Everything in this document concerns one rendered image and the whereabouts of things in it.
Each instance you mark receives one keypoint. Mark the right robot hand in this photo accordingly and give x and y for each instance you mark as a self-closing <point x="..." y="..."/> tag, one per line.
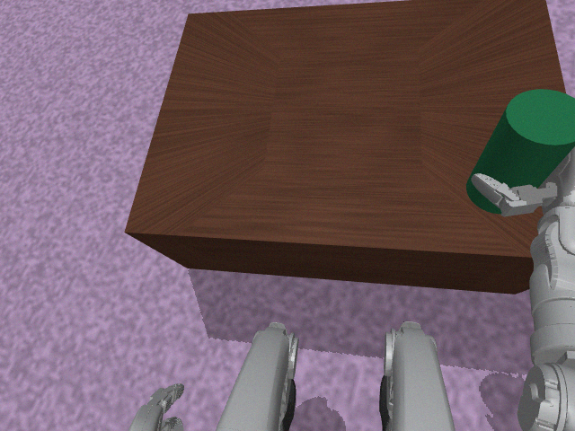
<point x="557" y="190"/>

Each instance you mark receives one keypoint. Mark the right robot arm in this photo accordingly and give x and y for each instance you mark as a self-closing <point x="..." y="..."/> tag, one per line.
<point x="548" y="399"/>

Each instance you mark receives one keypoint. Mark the can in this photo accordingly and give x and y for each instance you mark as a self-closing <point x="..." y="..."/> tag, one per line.
<point x="534" y="134"/>

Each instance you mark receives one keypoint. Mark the left robot hand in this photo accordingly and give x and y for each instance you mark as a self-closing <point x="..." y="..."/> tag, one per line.
<point x="150" y="416"/>

